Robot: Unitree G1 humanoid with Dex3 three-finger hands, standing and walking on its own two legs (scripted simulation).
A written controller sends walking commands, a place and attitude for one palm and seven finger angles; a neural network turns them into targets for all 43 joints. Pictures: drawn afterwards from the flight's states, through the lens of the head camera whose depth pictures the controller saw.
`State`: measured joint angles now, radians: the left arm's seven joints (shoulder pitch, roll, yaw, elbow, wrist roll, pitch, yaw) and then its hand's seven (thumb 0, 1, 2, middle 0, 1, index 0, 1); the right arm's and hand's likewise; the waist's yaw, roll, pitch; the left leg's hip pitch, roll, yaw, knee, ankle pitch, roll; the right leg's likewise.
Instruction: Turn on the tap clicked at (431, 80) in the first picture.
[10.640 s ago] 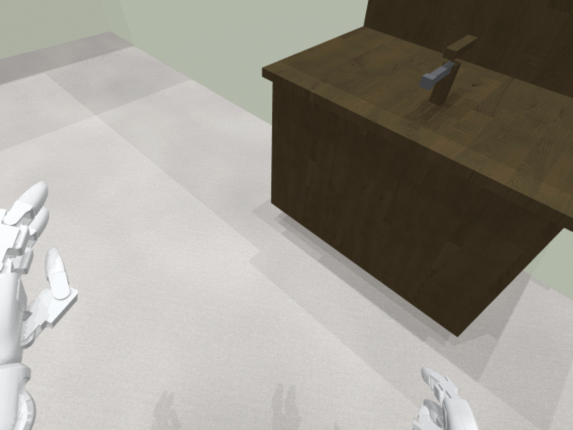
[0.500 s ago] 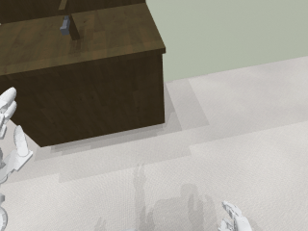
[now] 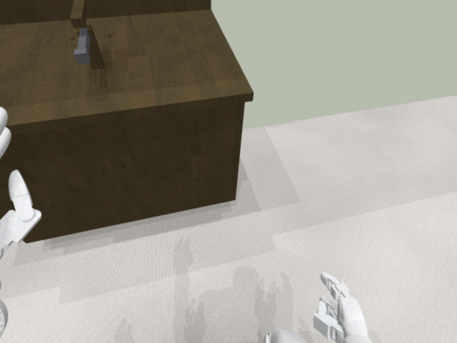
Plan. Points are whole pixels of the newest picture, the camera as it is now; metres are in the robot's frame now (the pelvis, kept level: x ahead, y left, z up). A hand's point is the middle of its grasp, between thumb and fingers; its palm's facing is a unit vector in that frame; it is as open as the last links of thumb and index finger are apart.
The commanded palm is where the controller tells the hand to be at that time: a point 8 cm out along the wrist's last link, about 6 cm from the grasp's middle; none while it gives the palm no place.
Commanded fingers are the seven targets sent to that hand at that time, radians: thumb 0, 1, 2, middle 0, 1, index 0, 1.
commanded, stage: take the last steps up to it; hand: left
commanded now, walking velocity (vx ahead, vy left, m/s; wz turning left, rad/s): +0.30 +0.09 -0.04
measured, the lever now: (82, 56) +0.72 +0.42 +0.09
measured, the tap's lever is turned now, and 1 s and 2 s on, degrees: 0 0 0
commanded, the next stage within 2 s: come to a stop and stand still in 1.14 s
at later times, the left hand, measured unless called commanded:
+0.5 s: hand (58, 149) +0.33 +0.26 +0.19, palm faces +0.40 -0.81 -0.42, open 7.4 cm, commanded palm +0.28 +0.31 +0.18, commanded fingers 0.00 0.90 0.90 -0.20 -0.30 -0.20 -0.30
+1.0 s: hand (87, 103) +0.44 +0.27 +0.17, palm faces +0.40 -0.82 -0.42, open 7.4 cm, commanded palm +0.38 +0.31 +0.18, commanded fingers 0.00 0.90 0.90 -0.20 -0.30 -0.20 -0.30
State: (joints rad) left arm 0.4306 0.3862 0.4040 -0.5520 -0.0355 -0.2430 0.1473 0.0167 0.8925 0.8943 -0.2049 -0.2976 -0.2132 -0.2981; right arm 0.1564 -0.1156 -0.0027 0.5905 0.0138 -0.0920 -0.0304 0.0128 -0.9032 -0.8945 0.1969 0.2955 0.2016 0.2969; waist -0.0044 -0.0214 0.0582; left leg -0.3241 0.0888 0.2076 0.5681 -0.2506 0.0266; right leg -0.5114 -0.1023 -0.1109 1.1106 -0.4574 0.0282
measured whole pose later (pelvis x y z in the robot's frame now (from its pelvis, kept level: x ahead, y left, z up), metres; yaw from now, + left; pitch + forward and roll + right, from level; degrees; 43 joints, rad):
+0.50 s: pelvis +0.12 +0.03 +0.00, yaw +0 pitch -1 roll +1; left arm 0.50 0.38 0.37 -0.58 -0.02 -0.25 0.16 0.01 0.89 0.89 -0.21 -0.30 -0.22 -0.30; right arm 0.22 -0.27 -0.06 0.57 0.00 -0.05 -0.07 0.01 -0.90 -0.89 0.20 0.30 0.20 0.30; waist 0.01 -0.03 0.07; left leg -0.31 0.08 0.16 0.52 -0.20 0.00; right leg -0.20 -0.11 -0.13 0.61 -0.39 0.02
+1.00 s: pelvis +0.22 +0.03 +0.01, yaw -1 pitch +0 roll +1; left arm 0.45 0.33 0.36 -0.49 -0.02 -0.23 0.16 0.01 0.89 0.89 -0.21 -0.30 -0.22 -0.30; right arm 0.19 -0.21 -0.01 0.66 0.00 -0.05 -0.05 0.02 -0.90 -0.89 0.20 0.30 0.21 0.30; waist 0.01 0.00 0.09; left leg -0.42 0.06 0.10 0.85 -0.39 -0.02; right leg -0.24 -0.08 -0.14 0.53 -0.28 -0.01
